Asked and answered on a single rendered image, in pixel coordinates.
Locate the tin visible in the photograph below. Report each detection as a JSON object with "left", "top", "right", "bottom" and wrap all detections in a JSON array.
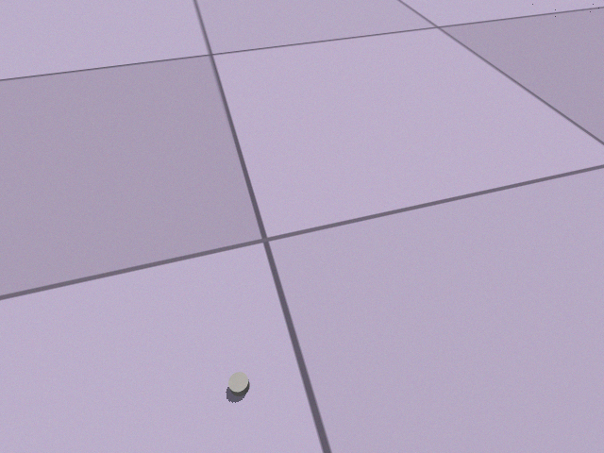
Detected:
[{"left": 228, "top": 372, "right": 250, "bottom": 396}]

